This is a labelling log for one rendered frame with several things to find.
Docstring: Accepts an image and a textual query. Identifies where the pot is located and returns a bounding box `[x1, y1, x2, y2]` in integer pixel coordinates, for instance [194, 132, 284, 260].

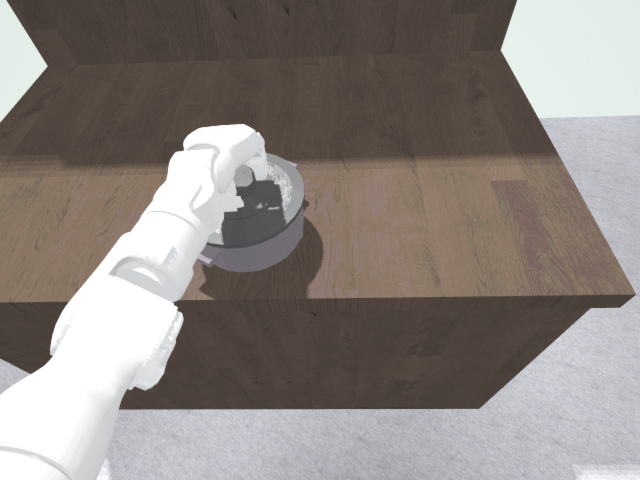
[196, 161, 304, 272]

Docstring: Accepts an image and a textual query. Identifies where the robot left hand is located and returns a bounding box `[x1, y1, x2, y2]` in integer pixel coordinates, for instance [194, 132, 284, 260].
[183, 124, 267, 212]

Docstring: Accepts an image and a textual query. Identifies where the table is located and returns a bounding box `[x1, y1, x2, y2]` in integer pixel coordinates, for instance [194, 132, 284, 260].
[0, 0, 636, 410]

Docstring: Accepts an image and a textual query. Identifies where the lid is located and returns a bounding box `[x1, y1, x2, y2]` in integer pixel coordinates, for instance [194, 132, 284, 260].
[206, 153, 305, 249]

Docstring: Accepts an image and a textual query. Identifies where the robot left forearm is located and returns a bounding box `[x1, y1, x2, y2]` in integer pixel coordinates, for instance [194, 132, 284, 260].
[50, 140, 236, 356]

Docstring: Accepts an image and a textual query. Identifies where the left robot upper arm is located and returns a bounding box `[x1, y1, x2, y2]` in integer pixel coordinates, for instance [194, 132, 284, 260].
[0, 273, 184, 480]

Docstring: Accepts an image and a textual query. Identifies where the knob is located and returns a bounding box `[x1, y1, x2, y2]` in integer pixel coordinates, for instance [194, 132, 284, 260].
[233, 165, 257, 199]

